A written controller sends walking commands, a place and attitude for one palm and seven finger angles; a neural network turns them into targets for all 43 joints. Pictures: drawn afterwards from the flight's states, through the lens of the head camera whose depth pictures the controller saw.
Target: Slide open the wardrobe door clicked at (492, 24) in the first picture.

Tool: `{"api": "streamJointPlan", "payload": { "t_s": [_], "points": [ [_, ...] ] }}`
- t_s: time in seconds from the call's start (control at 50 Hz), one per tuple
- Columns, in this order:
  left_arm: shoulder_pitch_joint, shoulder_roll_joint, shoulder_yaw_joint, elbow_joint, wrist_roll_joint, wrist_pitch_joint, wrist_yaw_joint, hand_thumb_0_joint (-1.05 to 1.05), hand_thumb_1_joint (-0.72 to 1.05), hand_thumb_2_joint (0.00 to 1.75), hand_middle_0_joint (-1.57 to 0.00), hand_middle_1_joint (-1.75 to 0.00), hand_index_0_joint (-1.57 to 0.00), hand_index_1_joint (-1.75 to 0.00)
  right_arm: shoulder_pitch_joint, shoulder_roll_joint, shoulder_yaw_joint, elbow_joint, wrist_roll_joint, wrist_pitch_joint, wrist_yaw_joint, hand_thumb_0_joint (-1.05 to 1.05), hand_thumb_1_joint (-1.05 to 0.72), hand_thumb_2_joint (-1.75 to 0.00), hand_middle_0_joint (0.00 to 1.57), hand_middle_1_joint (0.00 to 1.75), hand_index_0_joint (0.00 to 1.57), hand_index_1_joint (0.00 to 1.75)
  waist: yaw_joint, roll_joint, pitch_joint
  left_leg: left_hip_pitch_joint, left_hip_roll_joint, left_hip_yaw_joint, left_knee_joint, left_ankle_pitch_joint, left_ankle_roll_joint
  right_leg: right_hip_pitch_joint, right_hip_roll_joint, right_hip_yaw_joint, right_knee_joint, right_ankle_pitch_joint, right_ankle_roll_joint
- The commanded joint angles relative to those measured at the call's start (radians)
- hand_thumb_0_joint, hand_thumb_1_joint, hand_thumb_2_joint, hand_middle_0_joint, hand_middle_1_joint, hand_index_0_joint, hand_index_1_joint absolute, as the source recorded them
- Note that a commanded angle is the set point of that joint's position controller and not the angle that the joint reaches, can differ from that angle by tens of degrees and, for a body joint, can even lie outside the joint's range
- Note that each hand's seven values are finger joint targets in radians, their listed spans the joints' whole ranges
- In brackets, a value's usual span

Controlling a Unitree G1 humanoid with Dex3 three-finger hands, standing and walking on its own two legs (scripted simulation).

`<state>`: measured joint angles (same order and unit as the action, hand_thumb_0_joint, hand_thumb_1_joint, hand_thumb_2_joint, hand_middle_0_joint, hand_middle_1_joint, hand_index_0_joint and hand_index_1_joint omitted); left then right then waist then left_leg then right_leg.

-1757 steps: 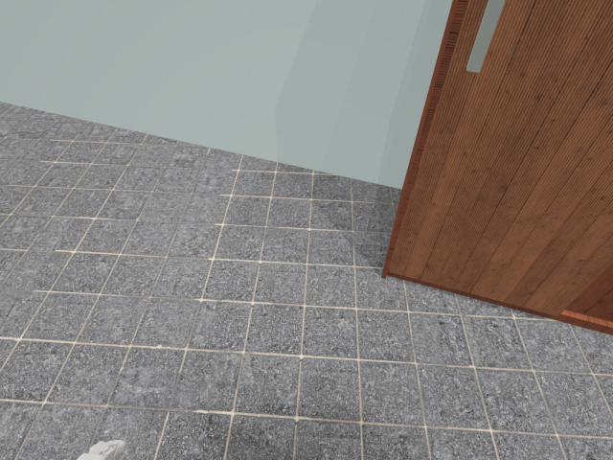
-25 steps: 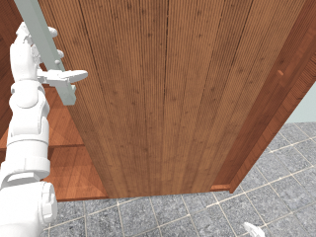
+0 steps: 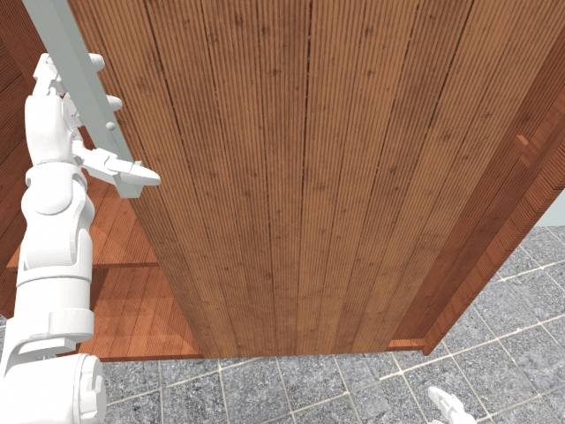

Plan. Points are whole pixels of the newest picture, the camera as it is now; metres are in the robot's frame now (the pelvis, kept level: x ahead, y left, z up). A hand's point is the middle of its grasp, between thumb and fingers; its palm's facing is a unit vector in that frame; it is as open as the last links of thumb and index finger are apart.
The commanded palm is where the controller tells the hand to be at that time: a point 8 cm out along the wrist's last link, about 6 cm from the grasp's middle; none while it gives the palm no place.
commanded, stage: slip the hand off the handle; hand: left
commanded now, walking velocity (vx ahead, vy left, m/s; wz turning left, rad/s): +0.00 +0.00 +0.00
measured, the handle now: (103, 105) +0.43 +0.26 +0.25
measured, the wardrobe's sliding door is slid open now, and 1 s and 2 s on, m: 0.44 0.44 0.44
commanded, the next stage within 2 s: draw the hand back to the body in 1.12 s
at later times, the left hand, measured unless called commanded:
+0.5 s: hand (48, 123) +0.39 +0.31 +0.25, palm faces +0.42 -0.90 -0.12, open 14.7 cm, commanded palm +0.34 +0.34 +0.24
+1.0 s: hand (11, 177) +0.29 +0.29 +0.25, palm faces +0.38 -0.92 -0.11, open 14.7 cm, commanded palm +0.25 +0.33 +0.24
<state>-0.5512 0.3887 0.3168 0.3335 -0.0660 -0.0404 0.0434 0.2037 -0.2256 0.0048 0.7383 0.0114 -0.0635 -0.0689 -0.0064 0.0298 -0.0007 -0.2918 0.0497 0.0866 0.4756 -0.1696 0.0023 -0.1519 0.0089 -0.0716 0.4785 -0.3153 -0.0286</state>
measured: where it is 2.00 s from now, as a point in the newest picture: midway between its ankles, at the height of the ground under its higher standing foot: outside the picture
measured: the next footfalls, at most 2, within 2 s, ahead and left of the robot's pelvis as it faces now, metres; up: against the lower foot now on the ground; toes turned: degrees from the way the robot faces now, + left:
none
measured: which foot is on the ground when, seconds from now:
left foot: down 0.00-1.00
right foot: down 0.00-1.00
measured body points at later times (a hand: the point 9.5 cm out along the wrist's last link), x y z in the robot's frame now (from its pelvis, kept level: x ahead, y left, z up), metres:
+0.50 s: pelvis -0.01 +0.00 +0.00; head +0.00 -0.01 +0.45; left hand +0.36 +0.35 +0.26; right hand +0.06 -0.28 -0.12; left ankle +0.05 +0.12 -0.74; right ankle -0.04 -0.10 -0.74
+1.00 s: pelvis -0.01 +0.02 +0.00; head -0.04 +0.01 +0.45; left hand +0.27 +0.34 +0.26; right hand +0.18 -0.20 -0.08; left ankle +0.05 +0.12 -0.74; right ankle -0.04 -0.10 -0.74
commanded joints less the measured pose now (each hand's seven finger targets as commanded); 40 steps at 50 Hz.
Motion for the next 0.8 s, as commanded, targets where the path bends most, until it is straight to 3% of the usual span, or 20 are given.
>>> {"api": "streamJointPlan", "payload": {
  "t_s": [0.0,0.04,0.08,0.14,0.16,0.3,0.36,0.4,0.44,0.5,0.54,0.6,0.62,0.64,0.68,0.72,0.74,0.78],
  "points": [
    [-0.449,0.352,0.15,-0.152,-0.01,-0.059,0.017,0.0,-0.55,0.2,-0.25,-1.15,-0.25,-1.15,-0.014,-0.158,-0.045,-0.099,0.002,-0.027,-0.025,0.0,-0.9,-0.9,0.2,0.3,0.2,0.3,-0.004,-0.048,-0.264,0.208,-0.025,-0.046,-0.022,0.174,0.035,-0.054,0.007,0.067,-0.087,0.31,0.027],
    [-0.438,0.403,0.195,-0.132,-0.018,-0.06,0.008,0.0,-0.55,0.2,-0.25,-1.15,-0.25,-1.15,-0.018,-0.16,-0.041,-0.103,0.003,-0.019,-0.031,0.0,-0.9,-0.9,0.2,0.3,0.2,0.3,0.008,-0.03,-0.261,0.196,-0.03,-0.04,-0.021,0.176,0.035,-0.038,0.004,0.074,-0.089,0.326,0.029],
    [-0.449,0.387,0.176,-0.12,-0.017,-0.059,-0.002,0.0,-0.55,0.2,-0.25,-1.15,-0.25,-1.15,-0.016,-0.151,-0.038,-0.108,0.006,-0.016,-0.033,0.0,-0.9,-0.9,0.2,0.3,0.2,0.3,0.003,-0.01,-0.266,0.195,-0.027,-0.039,-0.023,0.178,0.032,-0.035,0.001,0.073,-0.086,0.329,0.028],
    [-0.436,0.439,0.208,-0.052,-0.015,-0.058,-0.018,0.0,-0.55,0.2,-0.25,-1.15,-0.25,-1.15,-0.001,-0.162,-0.039,-0.102,0.009,-0.009,-0.038,0.0,-0.9,-0.9,0.2,0.3,0.2,0.3,-0.003,-0.006,-0.234,0.17,-0.026,-0.039,-0.019,0.145,0.031,-0.053,0.003,0.075,-0.094,0.293,0.03],
    [-0.468,0.428,0.184,-0.056,-0.013,-0.063,-0.025,0.0,-0.55,0.2,-0.25,-1.15,-0.25,-1.15,-0.003,-0.161,-0.038,-0.106,0.01,-0.01,-0.038,0.0,-0.9,-0.9,0.2,0.3,0.2,0.3,-0.016,0.002,-0.217,0.168,-0.025,-0.036,-0.019,0.139,0.033,-0.066,-0.001,0.078,-0.097,0.294,0.032],
    [-0.466,0.497,0.232,-0.026,-0.034,-0.113,-0.085,0.0,-0.55,0.2,-0.25,-1.15,-0.25,-1.15,0.032,-0.176,-0.049,-0.108,0.016,-0.013,-0.04,0.0,-0.9,-0.9,0.2,0.3,0.2,0.3,-0.016,0.011,-0.272,0.151,-0.028,-0.044,0.003,0.13,0.031,-0.056,-0.006,0.099,-0.073,0.331,0.039],
    [-0.464,0.545,0.263,0.018,-0.043,-0.128,-0.105,0.0,-0.55,0.2,-0.25,-1.15,-0.25,-1.15,0.048,-0.187,-0.051,-0.1,0.02,-0.013,-0.044,0.0,-0.9,-0.9,0.2,0.3,0.2,0.3,-0.023,-0.01,-0.259,0.12,-0.028,-0.046,0.011,0.102,0.032,-0.061,-0.011,0.107,-0.067,0.324,0.046],
    [-0.499,0.535,0.243,0.043,-0.044,-0.139,-0.119,0.0,-0.55,0.2,-0.25,-1.15,-0.25,-1.15,0.059,-0.188,-0.052,-0.094,0.023,-0.016,-0.046,0.0,-0.9,-0.9,0.2,0.3,0.2,0.3,-0.036,0.0,-0.232,0.109,-0.025,-0.049,0.015,0.074,0.031,-0.092,-0.01,0.114,-0.074,0.282,0.045],
    [-0.445,0.527,0.237,0.006,-0.046,-0.154,-0.133,0.0,-0.55,0.2,-0.25,-1.15,-0.25,-1.15,0.052,-0.189,-0.055,-0.112,0.026,-0.023,-0.043,0.0,-0.9,-0.9,0.2,0.3,0.2,0.3,-0.017,0.035,-0.267,0.122,-0.025,-0.049,0.022,0.076,0.029,-0.076,-0.011,0.121,-0.063,0.274,0.039],
    [-0.382,0.48,0.202,-0.061,-0.055,-0.164,-0.153,0.0,-0.55,0.2,-0.25,-1.15,-0.25,-1.15,0.046,-0.185,-0.057,-0.127,0.033,-0.031,-0.041,0.0,-0.9,-0.9,0.2,0.3,0.2,0.3,-0.011,0.079,-0.281,0.149,-0.022,-0.058,0.027,0.087,0.027,-0.087,-0.003,0.117,-0.053,0.263,0.028],
    [-0.33,0.451,0.192,-0.081,-0.074,-0.157,-0.164,0.0,-0.55,0.2,-0.25,-1.15,-0.25,-1.15,0.04,-0.189,-0.059,-0.133,0.039,-0.037,-0.043,0.0,-0.9,-0.9,0.2,0.3,0.2,0.3,-0.013,0.047,-0.26,0.159,-0.016,-0.061,0.026,0.087,0.03,-0.101,0.004,0.107,-0.056,0.242,0.025],
    [-0.274,0.473,0.238,-0.108,-0.11,-0.135,-0.18,0.0,-0.55,0.2,-0.25,-1.15,-0.25,-1.15,0.029,-0.192,-0.056,-0.138,0.046,-0.044,-0.05,0.0,-0.9,-0.9,0.2,0.3,0.2,0.3,0.001,-0.005,-0.229,0.14,-0.017,-0.068,0.005,0.05,0.031,-0.104,0.009,0.094,-0.063,0.189,0.028],
    [-0.279,0.465,0.238,-0.155,-0.121,-0.131,-0.181,0.0,-0.55,0.2,-0.25,-1.15,-0.25,-1.15,0.013,-0.19,-0.054,-0.146,0.046,-0.049,-0.051,0.0,-0.9,-0.9,0.2,0.3,0.2,0.3,0.004,0.006,-0.235,0.158,-0.017,-0.068,0.001,0.052,0.031,-0.106,0.01,0.093,-0.067,0.182,0.027],
    [-0.271,0.482,0.26,-0.205,-0.125,-0.132,-0.173,0.0,-0.55,0.2,-0.25,-1.15,-0.25,-1.15,0.005,-0.189,-0.051,-0.152,0.044,-0.054,-0.052,0.0,-0.9,-0.9,0.2,0.3,0.2,0.3,0.019,0.042,-0.255,0.175,-0.018,-0.068,-0.001,0.07,0.03,-0.089,0.014,0.086,-0.063,0.184,0.02],
    [-0.273,0.429,0.229,-0.297,-0.128,-0.123,-0.154,0.0,-0.55,0.2,-0.25,-1.15,-0.25,-1.15,-0.024,-0.171,-0.042,-0.167,0.042,-0.066,-0.052,0.0,-0.9,-0.9,0.2,0.3,0.2,0.3,0.021,0.108,-0.26,0.215,-0.016,-0.072,-0.011,0.088,0.025,-0.096,0.019,0.077,-0.066,0.184,0.014],
    [-0.233,0.401,0.222,-0.346,-0.124,-0.115,-0.13,0.0,-0.55,0.2,-0.25,-1.15,-0.25,-1.15,-0.04,-0.168,-0.035,-0.173,0.036,-0.078,-0.049,0.0,-0.9,-0.9,0.2,0.3,0.2,0.3,0.027,0.111,-0.242,0.227,-0.01,-0.083,-0.025,0.095,0.02,-0.1,0.025,0.063,-0.069,0.172,0.008],
    [-0.206,0.42,0.246,-0.382,-0.117,-0.115,-0.115,0.0,-0.55,0.2,-0.25,-1.15,-0.25,-1.15,-0.044,-0.169,-0.034,-0.173,0.033,-0.082,-0.05,0.0,-0.9,-0.9,0.2,0.3,0.2,0.3,0.036,0.11,-0.258,0.24,-0.008,-0.081,-0.024,0.117,0.021,-0.082,0.028,0.054,-0.066,0.182,0.005],
    [-0.145,0.359,0.21,-0.436,-0.108,-0.097,-0.099,0.0,-0.55,0.2,-0.25,-1.15,-0.25,-1.15,-0.069,-0.159,-0.029,-0.184,0.03,-0.09,-0.045,0.0,-0.9,-0.9,0.2,0.3,0.2,0.3,0.039,0.114,-0.257,0.262,-0.006,-0.086,-0.038,0.136,0.019,-0.083,0.031,0.042,-0.067,0.189,0.005]
  ]
}}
